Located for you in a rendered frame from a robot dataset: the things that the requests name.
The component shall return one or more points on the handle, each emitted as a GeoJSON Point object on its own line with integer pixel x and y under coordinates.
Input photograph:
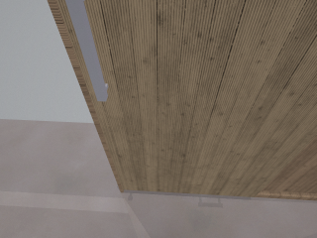
{"type": "Point", "coordinates": [80, 22]}

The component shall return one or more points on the wardrobe door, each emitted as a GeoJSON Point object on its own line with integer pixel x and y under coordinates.
{"type": "Point", "coordinates": [209, 97]}
{"type": "Point", "coordinates": [300, 175]}

